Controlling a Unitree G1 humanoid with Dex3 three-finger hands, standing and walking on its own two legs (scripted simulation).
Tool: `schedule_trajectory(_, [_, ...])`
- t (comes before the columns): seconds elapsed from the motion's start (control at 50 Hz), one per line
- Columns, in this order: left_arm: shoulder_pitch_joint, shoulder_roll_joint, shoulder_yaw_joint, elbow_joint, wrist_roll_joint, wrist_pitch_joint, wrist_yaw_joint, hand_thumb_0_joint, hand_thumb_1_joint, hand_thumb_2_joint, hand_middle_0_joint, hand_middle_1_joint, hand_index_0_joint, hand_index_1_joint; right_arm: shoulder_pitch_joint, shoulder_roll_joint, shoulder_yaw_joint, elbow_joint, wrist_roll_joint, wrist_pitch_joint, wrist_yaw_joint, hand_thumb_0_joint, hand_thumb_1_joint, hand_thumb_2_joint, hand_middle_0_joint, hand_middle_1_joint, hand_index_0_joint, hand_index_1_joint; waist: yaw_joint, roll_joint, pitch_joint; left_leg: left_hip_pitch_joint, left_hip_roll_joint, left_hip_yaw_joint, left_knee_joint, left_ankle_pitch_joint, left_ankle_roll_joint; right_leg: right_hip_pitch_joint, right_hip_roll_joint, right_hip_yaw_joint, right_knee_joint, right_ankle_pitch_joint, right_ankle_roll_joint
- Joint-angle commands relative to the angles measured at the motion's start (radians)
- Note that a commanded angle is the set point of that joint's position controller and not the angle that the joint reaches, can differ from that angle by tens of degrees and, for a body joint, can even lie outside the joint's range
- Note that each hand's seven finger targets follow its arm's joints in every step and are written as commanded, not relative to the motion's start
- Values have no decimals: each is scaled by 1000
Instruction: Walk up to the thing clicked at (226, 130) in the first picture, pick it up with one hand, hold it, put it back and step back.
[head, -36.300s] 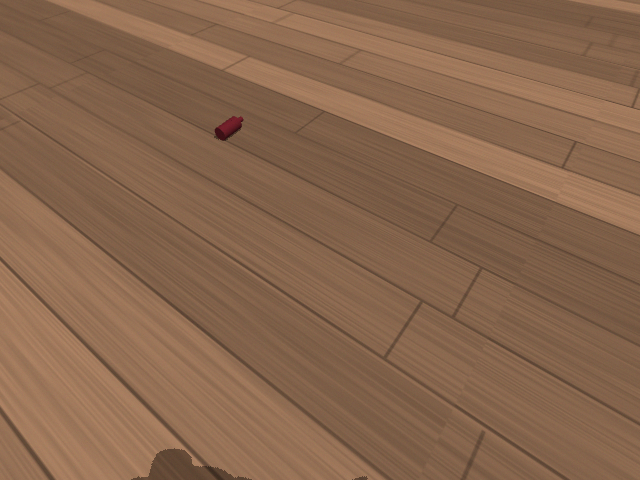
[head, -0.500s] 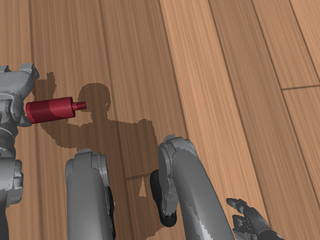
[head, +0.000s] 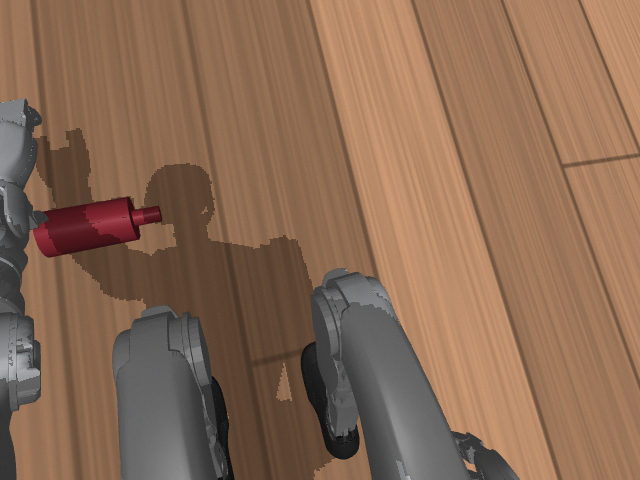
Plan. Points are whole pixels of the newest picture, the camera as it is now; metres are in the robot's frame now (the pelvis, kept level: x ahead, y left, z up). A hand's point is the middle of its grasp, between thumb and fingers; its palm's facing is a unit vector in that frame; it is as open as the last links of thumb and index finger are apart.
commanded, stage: home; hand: left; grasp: from above
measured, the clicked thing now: (104, 223) +0.49 +0.26 -0.32
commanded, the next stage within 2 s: none
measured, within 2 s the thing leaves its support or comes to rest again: neither
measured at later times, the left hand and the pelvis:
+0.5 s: hand out of the picture +0.29 +0.25 +0.08, palm faces -0.15 -0.78 -0.60, open 7.5 cm; pelvis +0.01 +0.00 +0.19, yaw +5 degrees
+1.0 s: hand out of the picture +0.23 +0.21 +0.28, palm faces +0.19 -0.96 -0.22, open 7.4 cm; pelvis +0.08 +0.01 +0.35, yaw +8 degrees
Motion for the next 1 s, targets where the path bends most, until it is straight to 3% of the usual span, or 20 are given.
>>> schedule_trajectory(0.0, [-141, 189, 21, -227, -158, 85, -78, 0, 195, 822, -208, -457, -195, -469, 234, -279, -139, -41, 39, 8, -14, 0, -892, -897, 200, 300, 199, 300, 87, 295, -799, 682, -13, 16, -390, 234, -1, 481, 17, 3, -320, 236, -41])
schedule_trajectory(0.04, [-29, 108, -12, -312, -246, 113, -154, 0, 355, 901, -220, -461, -208, -471, 220, -272, -145, -60, 60, 18, -14, 0, -893, -897, 200, 300, 199, 300, 89, 225, -762, 684, -11, 12, -433, 241, 4, 537, 19, 11, -371, 247, -34])
schedule_trajectory(0.08, [31, 105, 4, -458, -342, 131, -215, 0, 515, 935, -222, -442, -213, -450, 187, -269, -148, -83, 76, 26, -26, 0, -894, -898, 200, 300, 200, 300, 104, 173, -733, 667, -11, 13, -470, 232, 8, 610, 19, 20, -417, 258, -32])
schedule_trajectory(0.12, [144, 31, -28, -530, -429, 143, -272, 0, 675, 967, -224, -417, -217, -423, 155, -253, -145, -100, 86, 29, -40, 0, -896, -898, 200, 300, 200, 300, 99, 88, -654, 656, -7, 15, -504, 214, 13, 660, 20, 27, -474, 252, -28])
schedule_trajectory(0.16, [192, 34, -4, -691, -499, 135, -300, 0, 835, 889, -199, -306, -198, -307, 137, -240, -146, -121, 94, 22, -57, 0, -900, -900, 200, 300, 200, 300, 116, 59, -675, 694, -6, 20, -533, 221, 16, 732, 16, 41, -525, 259, -27])
schedule_trajectory(0.18, [220, 38, 17, -734, -525, 131, -306, 0, 898, 901, -200, -300, -200, -301, 125, -238, -148, -130, 95, 19, -65, 0, -900, -900, 200, 300, 200, 300, 129, 63, -679, 716, -7, 25, -541, 223, 13, 754, 14, 47, -541, 256, -30])
schedule_trajectory(0.22, [290, -9, 10, -842, -576, 122, -309, 0, 900, 900, -200, -300, -200, -300, 98, -223, -153, -150, 101, 9, -79, 0, -900, -900, 200, 300, 200, 300, 138, 86, -680, 782, -8, 21, -592, 209, 8, 775, 7, 53, -579, 236, -32])
schedule_trajectory(0.28, [377, -28, 48, -910, -625, 126, -279, 0, 900, 900, -200, -299, -200, -299, 46, -208, -153, -163, 115, -4, -102, 0, -900, -900, 200, 300, 200, 300, 159, 127, -616, 875, -2, 5, -698, 133, -1, 773, 2, 64, -641, 170, -34])
schedule_trajectory(0.36, [501, -113, 24, -976, -695, 174, -250, 0, 899, 899, -200, -298, -200, -298, -1, -195, -153, -179, 129, -28, -130, 0, -899, -900, 200, 300, 200, 300, 159, 156, -557, 1000, 5, -18, -844, 47, -7, 835, 2, 70, -734, 120, -27])
schedule_trajectory(0.42, [566, -170, -2, -1064, -790, 218, -252, 0, 898, 903, -201, -302, -200, -302, -37, -193, -150, -193, 135, -52, -150, 0, -899, -900, 200, 300, 200, 300, 151, 137, -540, 1077, 1, -30, -912, 11, -4, 907, 4, 78, -815, 95, -23])
schedule_trajectory(0.5, [704, -213, -19, -1113, -905, 269, -254, 0, 904, 911, -202, -307, -202, -307, -76, -181, -133, -219, 141, -82, -179, 0, -900, -900, 200, 300, 200, 300, 151, 94, -437, 1146, -2, -43, -1014, -31, -1, 996, 5, 87, -921, 58, -18])
schedule_trajectory(0.58, [804, -244, -15, -1176, -1012, 308, -246, 0, 900, 902, -200, -301, -200, -301, -81, -156, -119, -233, 143, -108, -207, 0, -901, -900, 200, 300, 200, 299, 141, 84, -379, 1230, -9, -11, -1086, 43, -1, 1116, 3, 103, -1036, 99, -18])
schedule_trajectory(0.76, [1106, -333, 27, -1318, -1149, 417, -251, 0, 900, 900, -200, -300, -200, -300, -25, -118, -84, -276, 144, -135, -259, 0, -900, -900, 200, 300, 200, 300, 176, 56, -314, 1478, -8, -7, -1279, 285, -12, 1408, -1, 94, -1241, 287, -19])
schedule_trajectory(0.78, [1130, -351, 14, -1337, -1160, 428, -254, 0, 900, 900, -200, -300, -200, -300, -18, -115, -82, -280, 143, -137, -265, 0, -900, -900, 200, 299, 200, 299, 170, 66, -298, 1498, -10, 1, -1297, 310, -14, 1435, 1, 94, -1263, 309, -19])
schedule_trajectory(0.8, [1166, -350, 33, -1368, -1174, 438, -254, 0, 900, 900, -200, -300, -200, -299, -11, -116, -83, -290, 142, -140, -272, 0, -900, -900, 200, 300, 200, 300, 180, 65, -297, 1533, -10, 5, -1318, 335, -15, 1467, 0, 92, -1283, 330, -19])
schedule_trajectory(0.82, [1184, -365, 12, -1386, -1181, 448, -258, 0, 900, 900, -200, -300, -200, -300, -6, -110, -79, -290, 138, -144, -278, 0, -901, -900, 200, 299, 200, 299, 172, 70, -284, 1556, -10, 10, -1336, 365, -17, 1487, 2, 88, -1303, 356, -18])
schedule_trajectory(0.86, [1264, -376, 27, -1426, -1197, 465, -262, 0, 900, 900, -200, -300, -200, -300, 11, -104, -82, -303, 135, -151, -289, 0, -901, -900, 200, 299, 200, 299, 178, 67, -256, 1596, -11, 14, -1371, 410, -19, 1537, 4, 83, -1345, 393, -17])
schedule_trajectory(0.96, [1377, -391, 20, -1546, -1209, 488, -279, 0, 900, 900, -200, -300, -200, -300, 25, -101, -86, -333, 128, -173, -308, 0, -901, -899, 200, 299, 200, 299, 190, 60, -210, 1684, -2, 7, -1441, 497, -24, 1600, 11, 63, -1395, 454, -18])
schedule_trajectory(0.98, [1399, -408, 3, -1550, -1208, 491, -284, 0, 900, 900, -200, -300, -200, -300, 27, -99, -85, -336, 125, -178, -310, 0, -901, -899, 200, 299, 200, 299, 183, 42, -192, 1688, -2, 5, -1449, 502, -24, 1602, 12, 61, -1402, 457, -17])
